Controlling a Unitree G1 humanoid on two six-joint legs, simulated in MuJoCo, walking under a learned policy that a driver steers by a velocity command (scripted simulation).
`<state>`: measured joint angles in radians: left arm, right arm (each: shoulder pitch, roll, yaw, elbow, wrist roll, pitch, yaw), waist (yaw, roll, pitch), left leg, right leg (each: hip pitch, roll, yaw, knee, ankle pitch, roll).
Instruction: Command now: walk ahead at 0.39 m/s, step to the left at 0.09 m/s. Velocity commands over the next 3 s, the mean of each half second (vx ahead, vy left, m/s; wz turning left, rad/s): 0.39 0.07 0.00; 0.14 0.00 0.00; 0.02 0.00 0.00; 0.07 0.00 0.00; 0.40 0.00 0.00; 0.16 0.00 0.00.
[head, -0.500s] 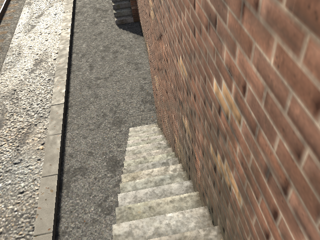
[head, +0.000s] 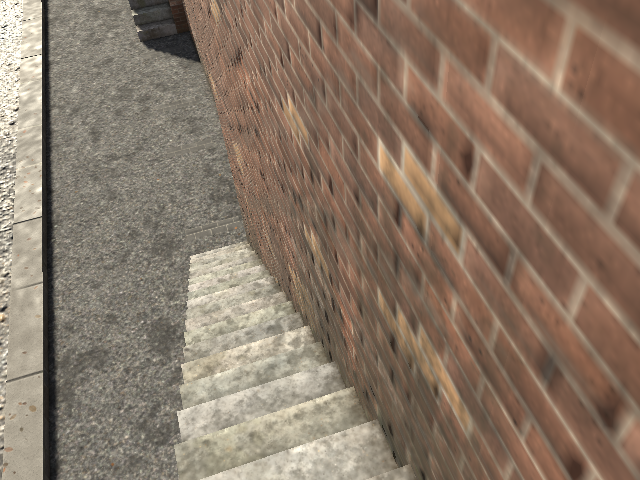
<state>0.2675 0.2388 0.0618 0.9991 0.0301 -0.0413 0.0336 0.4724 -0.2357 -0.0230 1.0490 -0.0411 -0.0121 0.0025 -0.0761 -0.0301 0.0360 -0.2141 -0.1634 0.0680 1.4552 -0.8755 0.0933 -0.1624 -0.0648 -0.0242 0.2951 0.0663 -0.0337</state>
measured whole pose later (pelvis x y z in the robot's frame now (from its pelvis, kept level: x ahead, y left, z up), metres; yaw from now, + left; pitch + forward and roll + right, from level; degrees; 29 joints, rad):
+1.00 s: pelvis +0.26 +0.13 -0.23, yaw +3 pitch -4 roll +0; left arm 0.36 0.16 -0.04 1.09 -0.02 0.05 0.04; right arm 0.25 -0.20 0.04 0.99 -0.02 -0.04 0.03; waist 0.00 0.03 -0.04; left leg -0.07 0.00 -0.05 0.45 -0.32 0.00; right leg -0.18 0.00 -0.05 0.45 -0.21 0.00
